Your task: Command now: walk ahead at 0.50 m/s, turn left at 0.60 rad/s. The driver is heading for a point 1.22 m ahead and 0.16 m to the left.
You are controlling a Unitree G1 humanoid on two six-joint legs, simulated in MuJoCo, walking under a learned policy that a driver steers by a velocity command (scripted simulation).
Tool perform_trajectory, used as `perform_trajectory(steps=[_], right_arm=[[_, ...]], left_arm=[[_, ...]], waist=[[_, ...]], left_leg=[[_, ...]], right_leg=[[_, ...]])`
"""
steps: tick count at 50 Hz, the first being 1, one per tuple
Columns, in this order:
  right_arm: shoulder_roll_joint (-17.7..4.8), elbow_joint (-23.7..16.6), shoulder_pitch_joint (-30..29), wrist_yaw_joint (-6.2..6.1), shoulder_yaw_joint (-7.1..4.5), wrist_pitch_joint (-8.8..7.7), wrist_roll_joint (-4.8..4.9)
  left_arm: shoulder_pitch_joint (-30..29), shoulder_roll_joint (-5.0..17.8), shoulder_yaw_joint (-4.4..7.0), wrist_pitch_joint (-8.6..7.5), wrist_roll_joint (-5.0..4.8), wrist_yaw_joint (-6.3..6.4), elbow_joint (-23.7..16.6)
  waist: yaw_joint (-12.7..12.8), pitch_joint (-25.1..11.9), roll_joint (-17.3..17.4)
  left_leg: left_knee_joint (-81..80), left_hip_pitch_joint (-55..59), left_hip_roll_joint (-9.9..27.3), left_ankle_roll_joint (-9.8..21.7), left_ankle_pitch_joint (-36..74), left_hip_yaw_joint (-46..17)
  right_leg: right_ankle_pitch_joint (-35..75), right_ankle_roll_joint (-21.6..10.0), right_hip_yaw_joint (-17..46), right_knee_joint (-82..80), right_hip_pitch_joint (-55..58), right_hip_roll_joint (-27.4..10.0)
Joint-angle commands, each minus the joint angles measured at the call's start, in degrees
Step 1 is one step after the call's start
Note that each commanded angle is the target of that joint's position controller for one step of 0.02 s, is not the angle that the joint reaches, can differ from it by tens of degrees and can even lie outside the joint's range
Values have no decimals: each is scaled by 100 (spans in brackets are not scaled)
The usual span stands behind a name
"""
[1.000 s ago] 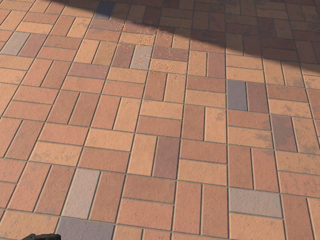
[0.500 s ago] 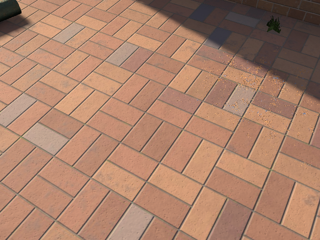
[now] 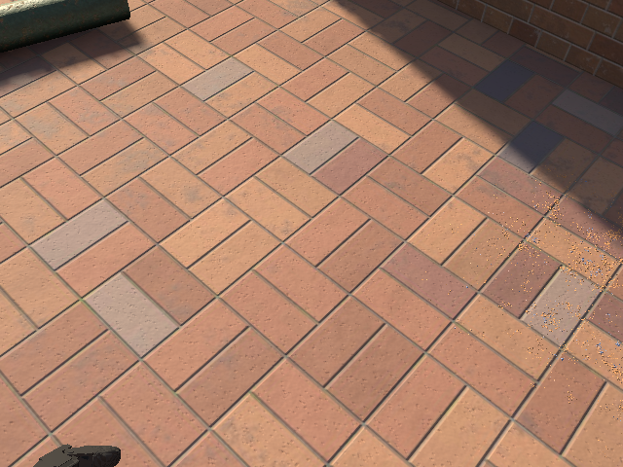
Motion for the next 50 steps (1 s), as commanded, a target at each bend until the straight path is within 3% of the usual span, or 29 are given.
perform_trajectory(steps=[1, 4, 7, 9, 10, 11, 12, 13, 14, 15, 16, 17, 19, 21, 24, 28, 31, 33, 34, 35, 36, 37, 38, 39, 40, 42, 44, 47, 50], right_arm=[[-1034, -359, -157, -105, -289, -68, 39], [-1048, -204, 122, -113, -298, -36, 82], [-942, -112, 176, -134, -272, 2, 65], [-780, -81, 139, -122, -220, 30, 35], [-515, -117, 156, -97, -118, 17, -10], [-217, -184, 736, -99, -11, -23, 31], [-328, -155, 1075, -116, 11, -73, 140], [-828, -136, 583, -114, -100, -83, 175], [-918, -244, -22, -111, -118, -77, 125], [-849, -340, -379, -101, -104, -93, 33], [-766, -363, -472, -79, -114, -105, -23], [-654, -337, -396, -53, -98, -107, -14], [-453, -290, -332, -28, -47, -99, -9], [-331, -400, -658, -22, 20, -116, -54], [-204, -488, -1187, 31, 98, -177, -52], [-241, -622, -1829, 121, 107, -223, 25], [-354, -739, -2067, 193, 73, -253, 46], [-529, -646, -1667, 198, -13, -270, 21], [-736, -431, -1000, 163, -132, -262, -15], [-1045, -218, -45, 104, -257, -244, -57], [-1666, -129, 577, 63, -394, -190, -140], [-1314, -63, 741, 79, -299, -166, -51], [-1039, -64, 375, 91, -184, -177, -23], [-880, -110, -4, 96, -125, -180, -26], [-729, -114, -318, 121, -76, -192, -62], [-579, -115, -651, 147, -36, -252, -114], [-645, -12, -659, 141, -64, -332, -81], [-778, 186, -467, 75, -104, -354, -75], [-890, 357, -222, 21, -119, -313, -40]], left_arm=[[-449, 232, 23, -55, -30, -43, -395], [-784, 362, 60, -111, -117, -108, -522], [-593, 545, 146, -170, -129, -158, -493], [51, 629, 237, -213, -87, -136, -320], [669, 820, 309, -245, -2, -107, -241], [1408, 1290, 423, -239, 106, -79, -142], [1889, 1272, 474, -162, -55, -157, 153], [1667, 806, 339, -144, -170, -164, 79], [1370, 603, 269, -94, -131, -140, 32], [1123, 500, 215, -61, -71, -131, 25], [967, 384, 166, -59, -32, -115, 37], [908, 332, 138, -67, -7, -105, 50], [977, 362, 142, -97, -70, -97, 131], [1089, 564, 192, -104, -119, -73, 223], [1239, 725, 223, -50, -161, -47, 335], [1664, 827, 228, 33, -225, -41, 555], [1810, 904, 248, 126, -254, -22, 687], [1710, 1003, 270, 191, -266, 10, 715], [1696, 929, 238, 209, -263, 23, 715], [1645, 714, 137, 196, -176, 38, 619], [2121, 146, -59, 91, -87, 19, 411], [2050, 298, -39, -24, -148, 2, 469], [1606, 743, 93, -83, -293, -39, 340], [1262, 732, 90, -96, -307, -45, 262], [1109, 672, 95, -80, -216, -36, 248], [1291, 509, 101, 37, -157, -37, 318], [1315, 342, 72, 136, -135, -22, 339], [737, 257, 40, 153, -86, -10, 160], [122, 123, -22, 88, -109, -76, 19]], waist=[[18, -220, 587], [-106, -189, 664], [7, -238, 867], [336, -421, 958], [621, -981, 755], [619, -1866, -405], [624, -2100, -1714], [762, -1294, -898], [775, -725, -423], [672, -326, -174], [522, -182, -207], [408, -167, -336], [351, -237, -432], [414, -175, -329], [589, -135, -248], [820, -21, -249], [771, 63, -297], [431, -156, -327], [91, -584, -225], [-340, -1288, -13], [-294, -2119, 1306], [-366, -2398, 1624], [-317, -1516, 1202], [-174, -989, 911], [-15, -604, 663], [321, -411, 819], [433, -344, 753], [329, -134, 531], [108, -5, 497]], left_leg=[[-647, -513, 1081, 804, 854, -926], [-400, -299, 1229, 714, 438, -1301], [77, 231, 1464, 604, 402, -1702], [628, 300, 1297, 428, 1011, -1650], [1661, 44, 1005, 235, 1104, -1350], [3552, -1514, 334, -187, -148, -692], [4931, -2875, 85, -409, -2264, -405], [5409, -3426, 375, -413, -1986, -627], [5450, -3479, 597, -399, -1538, -418], [5156, -3368, 761, -386, -1220, -255], [4778, -3163, 968, -375, -951, -211], [4528, -2872, 1079, -380, -798, -137], [4104, -2694, 1138, -436, -670, 50], [3438, -2790, 1203, -515, -317, 164], [2284, -2540, 1160, -562, 607, 309], [1379, -2130, 963, -572, 1230, 465], [1002, -2065, 889, -387, 861, 463], [703, -1329, 723, -198, 646, 621], [556, -322, 590, -44, 668, 744], [754, 1191, 1100, 230, 735, 238], [608, 3343, 2581, 1082, 67, -2175], [-141, 3402, 2873, 1318, -653, -3550], [-273, 2734, 2670, 1073, -944, -2869], [-390, 1969, 2422, 925, -659, -2155], [-592, 1273, 2193, 865, -224, -1693], [-951, 426, 1916, 815, 413, -1153], [-1164, 112, 1851, 899, 895, -768], [-1310, 113, 1777, 879, 1264, -357], [-1340, 142, 1625, 697, 1259, 16]], right_leg=[[1089, 77, -208, -1142, 737, 357], [1224, 6, -87, -1689, 985, 504], [707, -202, -25, -1951, 1175, 484], [477, -468, -254, -2261, 2028, 555], [473, -768, 104, -2162, 3114, 104], [49, -1545, 1921, -2197, 5142, -1065], [-1662, -2105, 4080, -3033, 5770, -1768], [-2576, -1908, 3896, -3288, 5234, -1614], [-2305, -1693, 3039, -3303, 4564, -1389], [-1675, -1627, 2413, -3428, 3875, -1131], [-1146, -1580, 2001, -3541, 3464, -937], [-737, -1534, 1698, -3656, 3193, -775], [-106, -1613, 1270, -3819, 3037, -667], [390, -1702, 964, -3973, 3026, -699], [725, -1586, 444, -4044, 3015, -562], [800, -1466, 205, -3955, 3165, -610], [1028, -1353, 279, -3723, 3618, -849], [2038, -1206, 148, -3179, 3750, -832], [2793, -1072, -99, -2368, 3602, -589], [2303, -862, -335, -1052, 2824, -329], [-43, -417, -722, 1215, 541, 521], [-2526, -420, -4, 2095, -290, 699], [-2234, -488, 85, 2423, -765, 358], [-1720, -518, -81, 2242, -723, 106], [-1335, -479, -148, 1913, -548, -46], [-875, -389, -110, 1524, 84, -233], [-588, -275, -171, 1263, 195, -242], [268, -165, -176, 307, -66, -253], [1168, -201, -309, -841, 171, -84]])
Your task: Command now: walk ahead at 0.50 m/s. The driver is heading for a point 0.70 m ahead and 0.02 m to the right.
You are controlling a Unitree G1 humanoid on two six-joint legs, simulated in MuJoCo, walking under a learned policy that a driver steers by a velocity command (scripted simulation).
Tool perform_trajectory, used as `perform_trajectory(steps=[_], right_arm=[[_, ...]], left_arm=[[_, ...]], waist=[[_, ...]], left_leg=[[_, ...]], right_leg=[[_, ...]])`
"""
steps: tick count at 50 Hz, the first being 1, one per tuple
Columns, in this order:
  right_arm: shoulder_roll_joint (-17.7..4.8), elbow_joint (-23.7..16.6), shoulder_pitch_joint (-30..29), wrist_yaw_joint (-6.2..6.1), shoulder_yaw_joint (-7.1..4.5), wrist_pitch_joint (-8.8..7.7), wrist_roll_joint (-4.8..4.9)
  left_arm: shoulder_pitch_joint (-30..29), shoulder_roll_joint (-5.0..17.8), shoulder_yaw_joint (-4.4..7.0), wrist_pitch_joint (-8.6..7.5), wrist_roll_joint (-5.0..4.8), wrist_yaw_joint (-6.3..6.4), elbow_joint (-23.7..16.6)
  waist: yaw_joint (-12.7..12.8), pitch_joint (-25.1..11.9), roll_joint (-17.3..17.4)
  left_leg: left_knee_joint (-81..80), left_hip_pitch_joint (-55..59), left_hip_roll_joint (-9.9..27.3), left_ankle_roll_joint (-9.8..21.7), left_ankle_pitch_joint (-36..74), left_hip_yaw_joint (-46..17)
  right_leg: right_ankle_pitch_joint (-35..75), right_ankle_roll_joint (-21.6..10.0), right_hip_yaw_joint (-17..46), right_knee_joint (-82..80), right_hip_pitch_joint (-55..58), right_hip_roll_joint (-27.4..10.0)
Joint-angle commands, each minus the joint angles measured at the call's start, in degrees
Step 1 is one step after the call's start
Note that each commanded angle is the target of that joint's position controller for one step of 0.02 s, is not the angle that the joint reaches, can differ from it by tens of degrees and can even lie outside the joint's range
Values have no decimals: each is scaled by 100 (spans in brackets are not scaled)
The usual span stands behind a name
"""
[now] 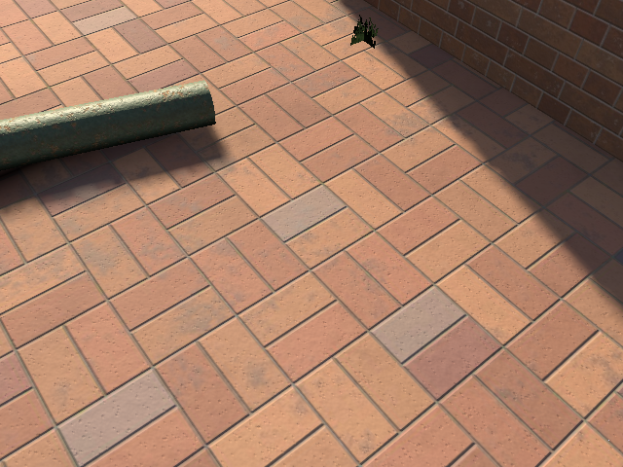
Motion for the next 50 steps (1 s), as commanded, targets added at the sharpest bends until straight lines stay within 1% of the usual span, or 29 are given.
perform_trajectory(steps=[1, 4, 7, 9, 10, 11, 12, 13, 14, 15, 16, 17, 19, 21, 24, 27, 30, 32, 35, 36, 37, 38, 39, 40, 41, 42, 43, 46, 50], right_arm=[[-982, -292, -217, -70, -220, -89, 49], [-1057, -60, 130, -85, -237, -22, 91], [-1108, 103, 240, -122, -266, 78, 114], [-1185, 140, 148, -146, -287, 143, 109], [-1144, 137, 73, -158, -262, 180, 97], [-941, 52, 100, -178, -166, 184, 20], [-327, -95, 771, -130, 31, 72, -13], [-468, 7, 662, -96, 20, -58, 27], [-955, -121, 153, -50, -119, -135, 189], [-946, -229, -264, -50, -112, -166, 224], [-876, -268, -488, -74, -115, -153, 146], [-821, -233, -440, -96, -144, -95, 84], [-572, -132, -194, -108, -105, 30, 58], [-494, -198, -378, -135, -89, 94, 24], [-414, -361, -986, -115, -54, 64, -7], [-302, -488, -1593, -40, 4, -4, 27], [-336, -643, -2068, 44, 18, -42, 77], [-410, -739, -2236, 104, 5, -65, 88], [-622, -672, -1864, 145, -76, -96, 74], [-782, -483, -1253, 122, -177, -99, 53], [-1088, -211, -314, 68, -319, -91, 29], [-1694, -107, 402, 20, -455, -62, -75], [-1477, -21, 569, 46, -404, -29, 40], [-1106, -73, 245, 50, -275, -38, 81], [-938, -178, -218, 30, -215, -37, 26], [-785, -226, -633, 40, -161, -45, -31], [-601, -252, -877, 51, -109, -69, -71], [-602, -115, -1028, 53, -102, -135, -104], [-757, 88, -1094, -68, -122, -58, -88]], left_arm=[[-460, 129, -18, -97, -19, -63, -404], [-930, 179, -24, -134, -63, -146, -583], [-1058, 291, 1, -167, -57, -228, -700], [-642, 447, 71, -184, -42, -231, -614], [55, 632, 185, -185, -25, -195, -406], [1022, 955, 311, -172, 7, -137, -173], [1625, 1552, 457, -128, 79, -99, -81], [1784, 1144, 351, -94, -24, -113, -21], [1394, 868, 246, -90, -52, -100, -63], [1006, 734, 205, -84, -34, -84, -134], [691, 585, 161, -90, 8, -97, -154], [494, 419, 111, -123, 67, -110, -182], [397, 413, 122, -186, 63, -127, -147], [470, 538, 161, -236, 37, -102, -45], [683, 650, 197, -207, 16, -24, 101], [939, 753, 217, -165, -34, 29, 240], [1282, 825, 242, -95, -83, 46, 443], [1361, 854, 267, -29, -106, 67, 542], [1241, 953, 313, 60, -121, 107, 591], [1140, 920, 297, 95, -117, 118, 579], [1193, 706, 208, 110, -52, 132, 532], [1699, 175, 25, 32, 47, 105, 340], [1806, 50, -30, -94, -14, 77, 419], [1339, 648, 119, -200, -165, 32, 324], [892, 711, 136, -251, -230, 25, 203], [718, 648, 142, -241, -151, 56, 194], [749, 632, 184, -179, -59, 85, 236], [1121, 274, 137, 43, 0, 130, 362], [586, 78, 52, 108, 56, 146, 236]], waist=[[47, 225, 580], [-108, 340, 562], [-34, 331, 620], [241, 55, 747], [615, -384, 693], [991, -1159, 469], [852, -2058, -821], [980, -2392, -1140], [968, -1463, -688], [834, -860, -320], [674, -402, -60], [474, -231, -142], [273, -221, -253], [235, -87, -156], [388, 78, -40], [610, 198, -23], [775, 319, -14], [755, 366, -39], [440, 120, -161], [94, -250, -121], [-275, -941, 63], [-222, -1867, 1199], [-236, -2294, 1976], [-298, -1522, 1397], [-174, -861, 1097], [31, -434, 721], [227, -302, 715], [558, -395, 746], [489, -407, 772]], left_leg=[[-713, -364, 1390, 843, 1135, -685], [-557, 122, 1605, 810, 1063, -740], [-183, 735, 1843, 682, 1514, -826], [374, 913, 1800, 548, 2718, -756], [1207, 778, 1548, 416, 3522, -543], [2543, -16, 1259, 229, 2958, -316], [4844, -2387, 361, -235, 564, -19], [5732, -3301, 60, -271, -2255, -763], [6107, -3855, 427, -195, -2040, -891], [5902, -3867, 733, -148, -1513, -692], [5515, -3702, 928, -170, -1114, -577], [5197, -3339, 1100, -186, -810, -617], [4942, -2885, 1161, -284, -561, -574], [4533, -3039, 1202, -397, -211, -536], [3433, -3255, 1192, -480, 763, -489], [2372, -2967, 999, -471, 1536, -306], [1863, -2974, 888, -413, 1608, -292], [1622, -3058, 857, -287, 1308, -353], [1402, -2393, 659, -51, 687, -192], [1258, -1514, 480, 85, 670, -11], [1411, -42, 676, 299, 773, -195], [1435, 2199, 2116, 1054, 458, -2362], [489, 2840, 2650, 1581, -571, -4323], [306, 2296, 2466, 1299, -1140, -3832], [251, 1469, 2282, 1104, -338, -3000], [175, 655, 2058, 1009, 938, -2329], [133, 130, 1861, 924, 2068, -1802], [-8, -597, 1654, 1001, 3844, -977], [-47, -751, 1347, 851, 4105, -271]], right_leg=[[884, -5, -112, -940, 336, 118], [886, -108, -100, -1418, 283, 220], [310, -326, -85, -1729, 269, 297], [-89, -502, -303, -1866, 990, 518], [-27, -656, -483, -1994, 1995, 699], [257, -927, -44, -1718, 3617, 240], [-509, -1846, 2486, -1902, 5954, -1229], [-1258, -2092, 3999, -2777, 6269, -1547], [-1694, -1790, 3285, -2922, 5601, -1374], [-1483, -1603, 2545, -3040, 4766, -1148], [-1029, -1524, 2017, -3242, 3968, -919], [-601, -1435, 1631, -3426, 3434, -715], [-116, -1503, 1246, -3720, 2930, -589], [260, -1578, 913, -3913, 2790, -566], [506, -1469, 489, -4024, 2916, -436], [394, -1318, 162, -4059, 2967, -310], [277, -1304, 203, -3936, 3411, -512], [420, -1236, 267, -3739, 3832, -704], [1539, -1070, 265, -3120, 4202, -799], [2373, -943, 66, -2376, 4113, -580], [2192, -760, -175, -1144, 3519, -261], [168, -383, -485, 1061, 1495, 464], [-2979, -235, 56, 2276, 173, 1064], [-2863, -335, 427, 2735, -434, 672], [-2391, -379, 260, 2622, -471, 410], [-2006, -314, 132, 2287, -204, 207], [-1821, -251, 143, 1965, 181, 58], [-1532, -23, 36, 1423, 988, 95], [-312, 62, -110, -228, 1330, 190]])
